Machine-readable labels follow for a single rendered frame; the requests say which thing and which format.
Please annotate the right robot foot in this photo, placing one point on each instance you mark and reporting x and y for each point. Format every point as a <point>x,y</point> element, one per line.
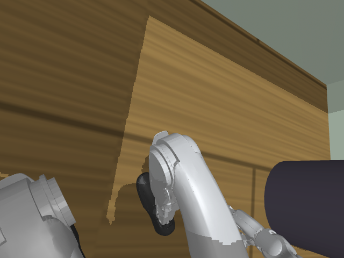
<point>148,201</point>

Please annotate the right robot arm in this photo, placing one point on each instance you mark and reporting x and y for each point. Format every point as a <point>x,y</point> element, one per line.
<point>273,245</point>

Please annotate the right robot hand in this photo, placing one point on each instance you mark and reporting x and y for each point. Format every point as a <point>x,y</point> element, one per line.
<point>248,225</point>

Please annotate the left robot foot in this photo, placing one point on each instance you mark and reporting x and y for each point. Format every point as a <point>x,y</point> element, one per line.
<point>77,237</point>

